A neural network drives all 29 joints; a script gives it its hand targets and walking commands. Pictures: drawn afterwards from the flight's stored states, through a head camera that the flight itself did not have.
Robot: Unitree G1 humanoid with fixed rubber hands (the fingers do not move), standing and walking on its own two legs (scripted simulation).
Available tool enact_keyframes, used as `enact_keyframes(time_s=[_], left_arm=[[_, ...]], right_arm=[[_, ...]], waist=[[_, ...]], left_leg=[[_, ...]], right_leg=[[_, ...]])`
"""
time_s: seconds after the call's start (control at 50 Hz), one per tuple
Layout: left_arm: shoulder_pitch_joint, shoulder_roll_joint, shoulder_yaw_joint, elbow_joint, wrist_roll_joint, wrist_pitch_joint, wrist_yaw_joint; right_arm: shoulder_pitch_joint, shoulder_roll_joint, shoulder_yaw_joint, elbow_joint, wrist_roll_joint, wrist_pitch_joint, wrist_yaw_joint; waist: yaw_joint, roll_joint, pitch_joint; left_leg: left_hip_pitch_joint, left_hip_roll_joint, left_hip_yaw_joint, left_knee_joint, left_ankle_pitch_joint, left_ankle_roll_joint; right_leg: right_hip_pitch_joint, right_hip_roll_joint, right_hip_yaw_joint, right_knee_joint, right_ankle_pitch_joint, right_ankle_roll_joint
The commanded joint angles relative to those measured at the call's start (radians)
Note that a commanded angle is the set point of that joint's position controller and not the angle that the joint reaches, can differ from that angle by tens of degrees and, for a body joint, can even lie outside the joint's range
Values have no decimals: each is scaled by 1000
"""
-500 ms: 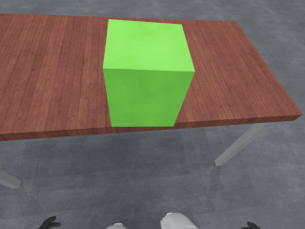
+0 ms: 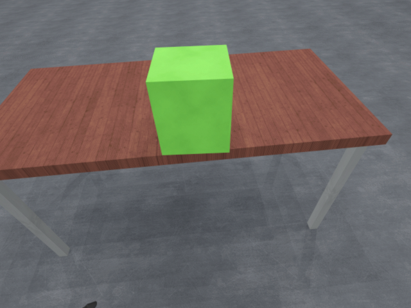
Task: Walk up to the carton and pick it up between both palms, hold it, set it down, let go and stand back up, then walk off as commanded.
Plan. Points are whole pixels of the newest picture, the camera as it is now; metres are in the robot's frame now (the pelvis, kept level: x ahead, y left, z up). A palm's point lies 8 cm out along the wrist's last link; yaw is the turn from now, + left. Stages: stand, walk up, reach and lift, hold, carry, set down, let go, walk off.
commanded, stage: walk up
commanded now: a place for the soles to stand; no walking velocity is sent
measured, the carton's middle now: (193, 101) +0.69 +0.05 +0.06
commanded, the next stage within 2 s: none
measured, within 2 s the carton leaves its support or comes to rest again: neither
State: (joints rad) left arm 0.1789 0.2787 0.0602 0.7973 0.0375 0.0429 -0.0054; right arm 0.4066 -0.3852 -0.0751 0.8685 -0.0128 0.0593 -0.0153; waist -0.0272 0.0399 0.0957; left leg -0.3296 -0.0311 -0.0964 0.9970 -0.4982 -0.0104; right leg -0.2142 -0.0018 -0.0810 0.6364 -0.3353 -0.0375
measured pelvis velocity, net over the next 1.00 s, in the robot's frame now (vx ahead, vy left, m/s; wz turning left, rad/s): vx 0.02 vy -0.03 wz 0.02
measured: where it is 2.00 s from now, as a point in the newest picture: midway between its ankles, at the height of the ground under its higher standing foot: outside the picture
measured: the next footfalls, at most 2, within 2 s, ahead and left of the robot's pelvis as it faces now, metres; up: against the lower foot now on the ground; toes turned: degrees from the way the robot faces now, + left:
left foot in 0.06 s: +0.05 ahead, +0.10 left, +0.00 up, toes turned +2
right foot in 0.36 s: +0.06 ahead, -0.17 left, +0.00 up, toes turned +0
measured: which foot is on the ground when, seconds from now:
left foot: up 0.00-0.04, down 0.06-1.00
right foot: down 0.00-0.10, up 0.12-0.34, down 0.36-1.00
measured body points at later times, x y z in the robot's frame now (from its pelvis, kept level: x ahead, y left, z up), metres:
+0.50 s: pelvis -0.04 -0.04 -0.01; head -0.03 -0.06 +0.44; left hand +0.04 +0.27 -0.10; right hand +0.05 -0.35 -0.12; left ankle -0.02 +0.10 -0.69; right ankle +0.02 -0.18 -0.72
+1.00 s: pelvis +0.02 -0.03 +0.00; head +0.05 -0.03 +0.45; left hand +0.12 +0.27 -0.11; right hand +0.13 -0.33 -0.11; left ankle +0.01 +0.10 -0.72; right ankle +0.02 -0.17 -0.72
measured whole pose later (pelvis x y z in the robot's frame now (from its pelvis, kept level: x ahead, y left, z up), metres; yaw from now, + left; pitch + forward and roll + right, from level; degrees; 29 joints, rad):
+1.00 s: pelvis +0.02 -0.03 +0.00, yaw +1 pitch -3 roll +0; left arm 0.24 0.37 -0.02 0.78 -0.01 -0.01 0.00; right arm 0.21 -0.38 -0.02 0.80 0.01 0.01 0.02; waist 0.00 0.00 0.11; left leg -0.23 0.02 0.01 0.65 -0.37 -0.01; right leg -0.24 -0.05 0.00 0.65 -0.36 0.04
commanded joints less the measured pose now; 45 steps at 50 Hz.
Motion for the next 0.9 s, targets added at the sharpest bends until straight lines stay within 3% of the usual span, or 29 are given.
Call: enact_keyframes(time_s=[0.0,0.04,0.06,0.08,0.1,0.12,0.16,0.22,0.26,0.32,0.34,0.36,0.38,0.4,0.42,0.44,0.48,0.52,0.58,0.6,0.64,0.66,0.68,0.74,0.78,0.8,0.82,0.84,0.88], left_arm=[[6,268,68,-147,2,-35,16],[-1,277,55,-152,-12,-23,8],[26,217,40,-147,-29,-27,8],[-32,213,44,-200,-45,-35,-2],[-155,292,67,-234,-22,-24,10],[-130,326,85,-245,-36,-13,-1],[-45,302,89,-205,-6,-19,-28],[10,262,81,-204,-13,-34,-38],[1,294,81,-206,-7,-33,-35],[152,265,60,-152,-22,-57,-15],[203,298,79,-130,-13,-64,-3],[229,367,87,-127,-10,-68,10],[203,409,88,-170,4,-73,15],[168,428,101,-206,9,-71,18],[112,431,104,-215,12,-81,20],[77,395,85,-224,7,-85,24],[107,404,74,-235,-8,-83,28],[67,400,75,-240,3,-76,16],[-23,346,39,-266,-15,-62,10],[15,320,30,-246,-22,-62,11],[63,309,18,-253,-58,-54,2],[62,381,53,-270,-56,-42,15],[104,373,59,-251,-53,-38,19],[204,324,36,-175,-48,-82,16],[163,371,34,-154,-40,-104,31],[160,420,42,-159,-32,-108,37],[99,408,41,-162,-39,-105,37],[78,426,37,-166,-36,-103,32],[39,380,15,-149,-42,-98,26]], right_arm=[[-44,-134,-31,-136,-20,-80,-12],[44,-160,-39,-105,-22,-98,-18],[50,-225,-60,-101,-27,-107,-23],[33,-308,-76,-143,-30,-112,-27],[66,-316,-83,-145,-38,-111,-23],[4,-310,-84,-173,-33,-120,-28],[-39,-270,-75,-213,-40,-121,-37],[-41,-232,-64,-236,-31,-121,-25],[-42,-253,-59,-251,-27,-113,-18],[-146,-200,-34,-287,-21,-97,2],[-118,-186,-35,-295,-17,-87,4],[-118,-136,-20,-303,-12,-84,5],[-108,-119,-13,-309,2,-83,4],[-122,-223,-55,-322,-1,-65,-4],[-96,-244,-70,-312,-5,-57,4],[-42,-252,-73,-294,3,-59,19],[-34,-228,-69,-276,7,-72,29],[-18,-209,-69,-284,-3,-67,38],[30,-183,-55,-226,2,-76,45],[34,-216,-68,-213,-3,-75,41],[-51,-316,-76,-240,-8,-84,28],[-73,-366,-86,-259,-7,-81,18],[-156,-339,-77,-272,-8,-81,17],[-230,-241,-42,-274,7,-79,23],[-249,-171,-11,-254,22,-84,38],[-191,-172,3,-245,15,-80,34],[-155,-173,-14,-233,20,-75,29],[-142,-211,-25,-199,11,-69,25],[-163,-237,-30,-170,11,-77,22]], waist=[[47,-198,-6],[4,-121,-61],[10,105,-49],[-22,282,-84],[-81,225,120],[-41,147,227],[-15,34,93],[-29,151,2],[-46,129,-11],[50,116,-2],[75,52,-80],[98,-202,-82],[80,-242,-59],[96,-192,11],[69,-196,56],[51,-199,23],[42,-186,18],[23,-299,-10],[-41,-250,11],[-30,-182,23],[3,31,3],[-3,102,106],[26,124,205],[60,66,35],[50,25,-74],[27,-42,-115],[-5,-27,-138],[-5,-83,-102],[-1,-44,-124]], left_leg=[[-29,55,97,-445,-42,25],[246,9,116,-691,174,57],[330,137,-112,-714,169,88],[357,343,-492,-740,86,220],[26,437,-663,-811,-124,332],[-123,451,-617,-860,-212,337],[61,321,-364,-778,-253,268],[129,251,-231,-728,-149,219],[56,247,-177,-717,-165,199],[-181,171,-29,-545,-91,137],[-251,141,16,-417,-146,112],[-315,61,95,-218,-116,61],[-327,1,60,-67,-164,25],[-237,56,3,30,-160,30],[-220,83,-28,95,-97,35],[-190,73,-26,39,-52,21],[-192,81,-21,-29,4,27],[-50,80,72,-90,18,35],[295,33,110,-373,244,53],[336,28,73,-479,188,53],[122,320,-461,-751,-279,178],[-108,409,-526,-807,-446,284],[-222,413,-495,-830,-457,295],[-115,212,-122,-607,5,133],[-48,87,29,-327,335,41],[-48,75,45,-255,282,20],[11,71,33,-331,180,33],[102,82,34,-360,203,37],[213,132,-28,-437,465,60]], right_leg=[[91,-265,245,-223,-12,-177],[-50,-233,198,-90,-12,-115],[-193,-179,118,126,1,-44],[-407,-3,13,233,-256,38],[-379,-61,148,343,-297,28],[-314,-83,213,394,-235,35],[-304,-86,195,353,-155,34],[-293,-76,118,207,-133,47],[-182,-55,94,149,-126,45],[147,4,28,-109,102,36],[282,-13,83,-128,100,36],[303,-139,275,-207,-39,-8],[143,-361,650,-373,-303,-122],[-76,-419,724,-441,-584,-241],[-144,-421,688,-452,-687,-239],[-95,-356,559,-415,-588,-211],[-27,-303,487,-366,-415,-156],[-166,-302,393,-361,-368,-145],[-414,-194,226,-213,-403,-53],[-420,-161,162,-95,-360,-27],[-357,-37,50,215,-228,44],[-260,-38,74,323,-269,32],[-227,-71,116,359,-240,26],[-20,-68,120,-66,13,-4],[66,-191,342,-202,185,-32],[87,-279,468,-231,251,-75],[48,-306,476,-199,280,-136],[-48,-289,424,-179,248,-128],[-78,-177,236,-112,342,-37]])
